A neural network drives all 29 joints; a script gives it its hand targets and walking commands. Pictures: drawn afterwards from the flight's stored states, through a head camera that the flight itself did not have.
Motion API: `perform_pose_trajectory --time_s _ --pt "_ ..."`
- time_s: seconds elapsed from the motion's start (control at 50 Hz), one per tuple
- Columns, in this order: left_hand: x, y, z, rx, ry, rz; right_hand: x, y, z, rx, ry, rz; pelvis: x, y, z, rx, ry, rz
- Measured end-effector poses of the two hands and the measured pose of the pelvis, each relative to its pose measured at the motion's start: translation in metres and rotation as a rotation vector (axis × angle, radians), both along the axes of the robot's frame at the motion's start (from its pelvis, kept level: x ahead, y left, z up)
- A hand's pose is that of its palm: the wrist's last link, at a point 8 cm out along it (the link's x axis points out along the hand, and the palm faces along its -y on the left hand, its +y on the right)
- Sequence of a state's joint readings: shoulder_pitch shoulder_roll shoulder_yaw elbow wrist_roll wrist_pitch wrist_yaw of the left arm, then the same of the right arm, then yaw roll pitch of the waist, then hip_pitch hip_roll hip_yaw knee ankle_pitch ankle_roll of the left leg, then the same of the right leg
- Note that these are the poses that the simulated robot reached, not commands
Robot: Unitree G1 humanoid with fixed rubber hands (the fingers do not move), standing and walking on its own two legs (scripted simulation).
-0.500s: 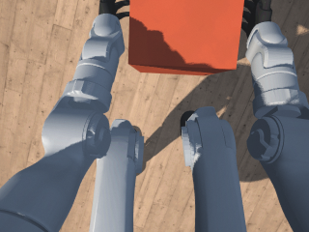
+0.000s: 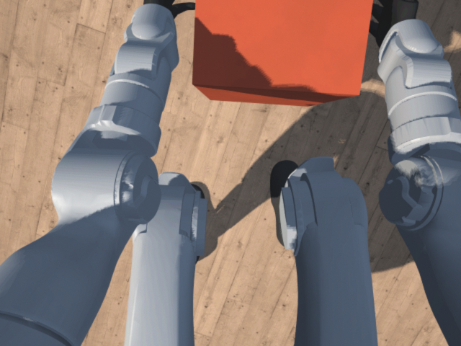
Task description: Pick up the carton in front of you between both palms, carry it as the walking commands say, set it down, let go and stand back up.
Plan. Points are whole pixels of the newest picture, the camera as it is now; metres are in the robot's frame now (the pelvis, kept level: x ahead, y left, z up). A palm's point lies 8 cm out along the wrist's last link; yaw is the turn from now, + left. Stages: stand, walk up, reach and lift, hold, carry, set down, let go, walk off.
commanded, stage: set down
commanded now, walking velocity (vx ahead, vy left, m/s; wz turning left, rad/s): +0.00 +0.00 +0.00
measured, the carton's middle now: (270, 35) +0.51 -0.10 -0.25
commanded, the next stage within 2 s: let go in 1.34 s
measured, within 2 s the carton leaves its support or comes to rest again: neither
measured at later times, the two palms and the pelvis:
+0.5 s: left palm out of the picture +0.55 +0.06 -0.12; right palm (453, 3) +0.50 -0.31 -0.13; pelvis +0.00 -0.01 +0.02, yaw -1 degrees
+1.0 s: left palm out of the picture +0.55 +0.07 +0.03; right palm out of the picture +0.49 -0.32 +0.03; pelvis +0.03 -0.01 +0.14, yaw -2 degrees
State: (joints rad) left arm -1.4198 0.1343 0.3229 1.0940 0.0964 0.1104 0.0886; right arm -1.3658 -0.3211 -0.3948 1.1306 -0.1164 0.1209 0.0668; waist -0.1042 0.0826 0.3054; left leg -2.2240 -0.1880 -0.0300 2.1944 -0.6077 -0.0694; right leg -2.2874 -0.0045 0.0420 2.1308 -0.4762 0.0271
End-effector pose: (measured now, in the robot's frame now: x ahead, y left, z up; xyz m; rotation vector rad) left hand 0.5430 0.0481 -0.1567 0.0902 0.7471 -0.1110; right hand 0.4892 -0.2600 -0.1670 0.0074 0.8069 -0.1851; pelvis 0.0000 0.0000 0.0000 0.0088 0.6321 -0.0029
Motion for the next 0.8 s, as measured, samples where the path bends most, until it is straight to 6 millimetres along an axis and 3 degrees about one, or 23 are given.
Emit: perform_pose_trajectory --time_s 0.08,0.2,0.32,0.46,0.64,0.8 --pt "-0.001 0.004 -0.008 0.021 -0.002 -0.018 -0.004 -0.003 -0.009 -0.003 -0.004 -0.026 0.000 -0.001 -0.001 0.003 -0.014 -0.003" --pt "-0.007 0.028 -0.031 0.057 0.017 0.027 -0.016 -0.034 -0.025 -0.061 0.006 -0.116 0.001 -0.004 0.000 0.007 -0.013 -0.008" --pt "-0.003 0.029 -0.031 0.042 -0.030 0.030 -0.006 -0.052 -0.018 -0.066 -0.058 -0.132 0.003 -0.007 -0.002 0.011 -0.006 -0.013" --pt "0.006 0.019 0.016 0.038 -0.125 0.043 0.008 -0.047 0.023 -0.044 -0.157 -0.108 0.003 -0.009 0.008 0.023 0.000 -0.032" --pt "0.006 0.011 0.091 0.056 -0.104 0.066 -0.003 -0.053 0.099 -0.043 -0.150 -0.118 0.007 -0.009 0.057 0.037 0.071 -0.050" --pt "0.010 0.019 0.136 0.054 -0.115 0.081 0.002 -0.051 0.145 -0.049 -0.159 -0.100 0.014 -0.011 0.092 0.045 0.130 -0.057"
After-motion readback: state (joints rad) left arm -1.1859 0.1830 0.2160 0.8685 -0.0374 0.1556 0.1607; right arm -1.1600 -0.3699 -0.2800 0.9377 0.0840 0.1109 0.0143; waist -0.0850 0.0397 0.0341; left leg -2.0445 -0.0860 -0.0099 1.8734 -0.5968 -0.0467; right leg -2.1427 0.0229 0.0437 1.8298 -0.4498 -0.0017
